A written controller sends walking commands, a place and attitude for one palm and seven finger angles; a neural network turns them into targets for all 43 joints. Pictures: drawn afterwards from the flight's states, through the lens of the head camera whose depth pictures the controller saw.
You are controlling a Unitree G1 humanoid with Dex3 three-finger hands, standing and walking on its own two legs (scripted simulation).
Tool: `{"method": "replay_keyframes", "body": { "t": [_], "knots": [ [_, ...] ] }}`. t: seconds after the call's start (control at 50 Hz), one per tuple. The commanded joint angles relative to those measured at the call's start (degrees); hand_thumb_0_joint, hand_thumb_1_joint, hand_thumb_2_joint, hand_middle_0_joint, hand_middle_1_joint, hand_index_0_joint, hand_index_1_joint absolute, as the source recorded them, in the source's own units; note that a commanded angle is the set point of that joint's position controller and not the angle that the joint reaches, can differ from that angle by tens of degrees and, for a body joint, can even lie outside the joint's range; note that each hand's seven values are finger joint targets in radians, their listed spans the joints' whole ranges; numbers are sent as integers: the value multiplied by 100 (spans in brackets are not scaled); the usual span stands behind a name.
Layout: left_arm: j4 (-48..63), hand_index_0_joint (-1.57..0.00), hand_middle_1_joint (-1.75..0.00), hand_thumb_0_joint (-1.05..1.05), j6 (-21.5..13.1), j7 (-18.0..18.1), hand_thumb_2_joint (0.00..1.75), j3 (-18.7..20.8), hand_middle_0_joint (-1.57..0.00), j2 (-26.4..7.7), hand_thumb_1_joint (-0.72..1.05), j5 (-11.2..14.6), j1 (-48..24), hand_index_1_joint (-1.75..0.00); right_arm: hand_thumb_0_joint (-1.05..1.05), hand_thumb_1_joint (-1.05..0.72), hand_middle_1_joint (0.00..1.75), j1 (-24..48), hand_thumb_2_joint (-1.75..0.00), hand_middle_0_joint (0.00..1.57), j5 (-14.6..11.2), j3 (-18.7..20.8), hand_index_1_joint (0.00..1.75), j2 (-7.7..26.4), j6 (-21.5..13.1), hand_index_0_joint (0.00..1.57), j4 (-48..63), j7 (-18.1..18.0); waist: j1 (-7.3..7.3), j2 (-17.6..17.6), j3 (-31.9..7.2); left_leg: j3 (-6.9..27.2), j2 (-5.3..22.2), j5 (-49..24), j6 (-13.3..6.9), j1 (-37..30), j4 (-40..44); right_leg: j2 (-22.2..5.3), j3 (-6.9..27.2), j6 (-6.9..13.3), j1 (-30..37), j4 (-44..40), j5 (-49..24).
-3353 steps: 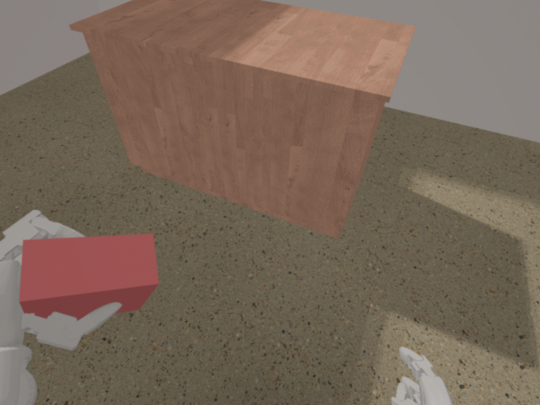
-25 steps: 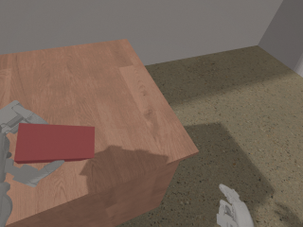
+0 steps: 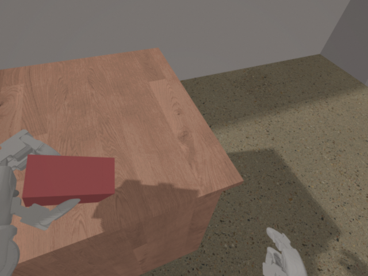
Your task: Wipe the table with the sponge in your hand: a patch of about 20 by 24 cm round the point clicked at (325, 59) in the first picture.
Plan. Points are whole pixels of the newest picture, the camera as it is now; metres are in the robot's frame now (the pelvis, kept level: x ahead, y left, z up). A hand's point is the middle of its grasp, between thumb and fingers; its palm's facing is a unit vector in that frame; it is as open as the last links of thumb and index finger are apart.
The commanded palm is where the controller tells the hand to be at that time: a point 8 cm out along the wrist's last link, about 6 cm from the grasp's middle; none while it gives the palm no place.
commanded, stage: look again from close up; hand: left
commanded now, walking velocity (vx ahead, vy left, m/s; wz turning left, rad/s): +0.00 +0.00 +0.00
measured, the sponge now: (81, 182) +0.23 +0.21 +0.13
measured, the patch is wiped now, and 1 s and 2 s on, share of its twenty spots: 0.00 0.00 0.00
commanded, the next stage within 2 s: shuffle to correct the standing spot in 0.14 s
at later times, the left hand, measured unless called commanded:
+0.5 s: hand (62, 177) +0.22 +0.22 +0.16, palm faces +0.37 -0.85 -0.37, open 9.9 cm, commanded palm +0.16 +0.25 +0.17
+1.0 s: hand (111, 177) +0.23 +0.15 +0.16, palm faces +0.33 -0.87 -0.36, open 9.9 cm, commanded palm +0.17 +0.19 +0.17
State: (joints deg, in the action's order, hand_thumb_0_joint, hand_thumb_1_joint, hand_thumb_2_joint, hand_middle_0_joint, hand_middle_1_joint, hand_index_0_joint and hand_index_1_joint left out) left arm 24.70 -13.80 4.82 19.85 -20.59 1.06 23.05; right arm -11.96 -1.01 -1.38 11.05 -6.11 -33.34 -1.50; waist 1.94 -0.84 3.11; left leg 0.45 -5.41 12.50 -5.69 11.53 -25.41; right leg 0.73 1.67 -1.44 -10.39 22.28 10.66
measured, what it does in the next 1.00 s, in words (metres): shifts its weight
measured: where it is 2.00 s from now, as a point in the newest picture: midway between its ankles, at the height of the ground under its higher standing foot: outside the picture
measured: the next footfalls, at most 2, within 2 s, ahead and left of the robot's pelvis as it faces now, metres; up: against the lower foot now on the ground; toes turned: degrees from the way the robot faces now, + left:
none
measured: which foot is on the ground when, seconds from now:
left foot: down 0.00-1.00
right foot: down 0.00-1.00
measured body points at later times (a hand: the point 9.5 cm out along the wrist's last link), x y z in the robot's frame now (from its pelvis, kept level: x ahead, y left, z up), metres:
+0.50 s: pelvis +0.00 -0.02 +0.00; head +0.02 +0.00 +0.45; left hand +0.20 +0.27 +0.18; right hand +0.18 -0.25 -0.07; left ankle +0.01 +0.04 -0.74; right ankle +0.02 -0.14 -0.74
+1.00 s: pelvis +0.01 -0.09 -0.01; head +0.03 -0.07 +0.44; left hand +0.21 +0.20 +0.18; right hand +0.17 -0.34 -0.08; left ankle +0.01 +0.04 -0.74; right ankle +0.02 -0.14 -0.74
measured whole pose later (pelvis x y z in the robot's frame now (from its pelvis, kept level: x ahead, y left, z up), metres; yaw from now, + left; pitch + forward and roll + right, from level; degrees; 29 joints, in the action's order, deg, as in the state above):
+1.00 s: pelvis +0.01 -0.09 -0.01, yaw -1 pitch +0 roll -1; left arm 29.1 -8.5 5.4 20.4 -21.4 5.2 26.1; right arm -12.0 -1.8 1.5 12.9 -2.8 -32.7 -2.0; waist -0.3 0.0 1.5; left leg 2.7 1.5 17.3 0.3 15.7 -32.6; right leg 7.8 -0.7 5.9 -13.5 26.2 13.1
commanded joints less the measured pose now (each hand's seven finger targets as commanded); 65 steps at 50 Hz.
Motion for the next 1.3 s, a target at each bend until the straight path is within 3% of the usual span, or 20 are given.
{"method": "replay_keyframes", "body": {
  "t": [0.0,0.02,0.04,0.1,0.22,0.24,0.32,0.34,0.38,0.44,0.52,0.54,0.62,0.76,0.88,0.92,0.98,1.1,1.18,1.28],
  "knots": [
    [1379,-120,-160,0,-390,108,130,574,-120,-986,10,70,-461,-160,0,-90,30,555,-90,20,4,374,30,801,-385,20,953,-85,-34,470,-843,735,949,-271,564,489,807,-251,120,262,880,11,-696],
    [1397,-120,-160,0,-374,142,130,675,-120,-1050,10,59,-431,-160,0,-90,30,626,-90,20,-11,364,30,790,-393,20,919,-94,-22,513,-825,714,946,-203,601,442,842,-220,105,253,803,12,-610],
    [1244,-120,-160,0,-380,112,130,501,-120,-860,10,75,-386,-160,0,-90,30,573,-90,20,16,349,30,802,-379,20,907,-90,-37,408,-802,740,939,-103,566,501,872,-197,69,246,789,-6,-540],
    [1283,-120,-160,0,-377,118,130,634,-120,-998,10,91,-310,-160,0,-90,30,521,-90,20,0,386,30,795,-398,20,927,-96,-34,299,-892,690,906,-369,515,480,701,-287,163,272,916,-50,-799],
    [1330,-120,-160,0,-346,151,130,642,-120,-1022,10,89,-329,-160,0,-90,30,612,-90,20,-16,376,30,805,-410,20,869,-118,-46,436,-826,669,870,-331,511,386,690,-281,229,292,717,-129,-674],
    [1180,-120,-160,0,-348,124,130,504,-120,-863,10,122,-300,-160,0,-90,30,556,-90,20,15,359,30,807,-394,20,846,-110,-58,376,-811,675,892,-299,517,336,752,-231,147,278,623,-144,-586],
    [1402,-120,-160,0,-323,139,130,610,-120,-1031,10,112,-611,-160,0,-90,30,629,-90,20,-12,390,30,787,-376,20,858,-111,-57,591,-762,822,1107,-507,659,108,942,-88,49,230,403,93,-431],
    [1271,-120,-160,0,-306,110,130,475,-120,-880,10,138,-582,-160,0,-90,30,580,-90,20,24,382,30,789,-334,20,853,-101,-67,644,-746,864,1182,-369,620,167,1006,-55,2,214,365,126,-328],
    [1350,-120,-160,0,-283,101,130,514,-120,-954,10,123,-673,-160,0,-90,30,561,-90,20,18,417,30,777,-316,20,919,-73,-57,666,-724,940,1300,-382,605,243,1014,-69,8,212,412,192,-271],
    [1290,-120,-160,0,-214,98,130,477,-120,-861,10,156,-527,-160,0,-90,30,558,-90,20,25,406,30,764,-247,20,927,-38,-73,571,-791,872,1301,-422,572,215,906,-38,-40,220,354,155,-255],
    [1477,-120,-160,0,-134,120,130,680,-120,-1055,10,186,-397,-160,0,-90,30,628,-90,20,-21,429,30,741,-210,20,996,-4,-64,527,-917,718,1302,-802,538,35,602,-86,5,242,306,56,-435],
    [1332,-120,-160,0,-100,97,130,542,-120,-889,10,221,-314,-160,0,-90,30,573,-90,20,15,411,30,744,-171,20,980,0,-89,490,-903,699,1293,-668,494,135,582,-89,19,249,313,27,-433],
    [1545,-120,-160,0,-26,123,130,719,-120,-1069,10,262,-305,-160,0,-90,30,614,-90,20,-36,442,30,737,-145,20,1014,-13,-99,444,-1003,621,1261,-937,466,-37,318,-154,152,298,216,5,-678],
    [1603,-120,-160,0,95,108,130,674,-120,-1057,10,365,-231,-160,0,-90,30,556,-90,20,-28,501,30,775,-78,20,1040,-60,-127,436,-1019,554,1242,-735,350,9,-2,-267,423,375,81,-4,-740],
    [1605,-120,-160,0,179,157,130,790,-120,-1145,10,448,-103,-160,0,-90,30,496,-90,20,-48,534,30,756,-8,20,1021,-96,-171,-105,-1003,166,906,-56,383,101,-713,-706,971,543,-122,-401,-546],
    [1666,-120,-160,0,209,199,130,808,-120,-1146,10,462,-99,-160,0,-90,30,510,-90,20,-79,525,30,747,5,20,993,-94,-201,-84,-979,107,802,67,421,92,-854,-861,1133,656,-218,-516,-467],
    [1734,-120,-160,0,186,213,130,810,-120,-1161,10,487,9,-160,0,-90,30,515,-90,20,-67,531,30,753,7,20,1008,-107,-200,2,-974,43,857,-196,413,77,-781,-851,983,569,-122,-385,-877],
    [1681,-120,-160,0,178,161,130,855,-120,-1187,10,441,80,-160,0,-90,30,550,-90,20,-28,539,30,797,59,20,1020,-135,-155,410,-954,446,1353,-967,236,77,-284,-371,473,67,83,73,-1173],
    [1710,-120,-160,0,174,117,130,828,-120,-1190,10,411,36,-160,0,-90,30,511,-90,20,-20,555,30,819,69,20,1049,-115,-140,550,-989,557,1456,-1098,216,141,-225,-301,386,68,221,136,-1111],
    [1686,-120,-160,0,201,84,130,780,-120,-1124,10,445,42,-160,0,-90,30,411,-90,20,-32,555,30,798,71,20,1069,-85,-172,221,-939,386,1210,-303,302,243,-389,-424,617,208,125,-135,-734]
  ]
}}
